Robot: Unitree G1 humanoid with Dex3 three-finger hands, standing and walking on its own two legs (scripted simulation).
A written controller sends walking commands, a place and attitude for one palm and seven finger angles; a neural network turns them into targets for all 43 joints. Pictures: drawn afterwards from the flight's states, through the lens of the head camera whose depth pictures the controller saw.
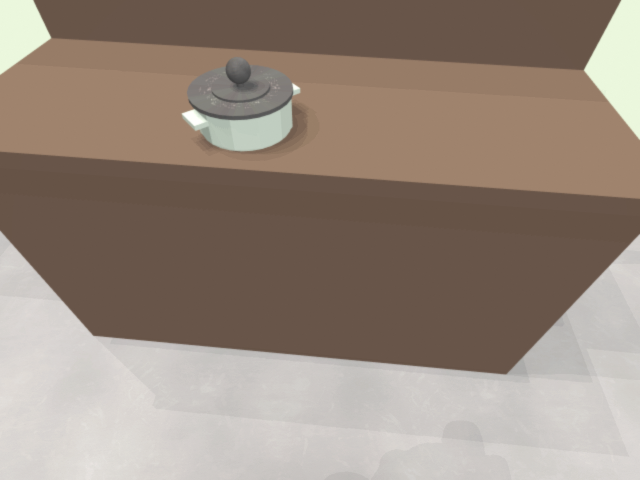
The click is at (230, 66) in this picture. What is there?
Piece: lid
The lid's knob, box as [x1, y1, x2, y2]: [226, 57, 250, 83]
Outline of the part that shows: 234,57 228,61 226,65 226,73 232,81 236,83 241,83 249,77 250,68 244,59 240,57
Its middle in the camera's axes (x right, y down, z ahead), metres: -0.15 -0.31 +0.70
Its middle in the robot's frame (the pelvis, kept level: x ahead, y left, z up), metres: +0.75 +0.19 +0.15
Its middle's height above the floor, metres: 0.92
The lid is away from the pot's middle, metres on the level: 0.00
